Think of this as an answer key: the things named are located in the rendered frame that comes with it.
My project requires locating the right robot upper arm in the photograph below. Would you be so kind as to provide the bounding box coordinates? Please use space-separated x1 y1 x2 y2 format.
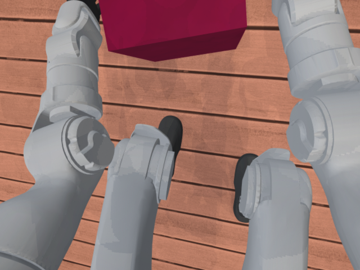
286 90 360 270

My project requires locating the right robot forearm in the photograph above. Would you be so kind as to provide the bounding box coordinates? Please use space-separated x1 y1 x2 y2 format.
272 0 360 99

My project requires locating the robot left thigh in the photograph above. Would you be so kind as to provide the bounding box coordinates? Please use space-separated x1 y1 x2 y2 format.
90 134 174 270

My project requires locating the robot right shin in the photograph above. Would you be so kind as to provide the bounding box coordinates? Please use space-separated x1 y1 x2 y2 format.
239 148 312 218

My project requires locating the robot left hand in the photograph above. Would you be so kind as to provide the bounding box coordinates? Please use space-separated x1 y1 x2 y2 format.
67 0 101 22

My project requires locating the carton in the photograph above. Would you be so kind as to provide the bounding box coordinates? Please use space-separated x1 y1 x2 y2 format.
98 0 247 62

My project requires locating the left robot forearm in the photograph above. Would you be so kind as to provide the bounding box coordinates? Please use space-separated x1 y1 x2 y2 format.
30 0 103 134

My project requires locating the left robot upper arm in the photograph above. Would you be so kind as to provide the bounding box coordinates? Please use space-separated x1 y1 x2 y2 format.
0 115 115 270

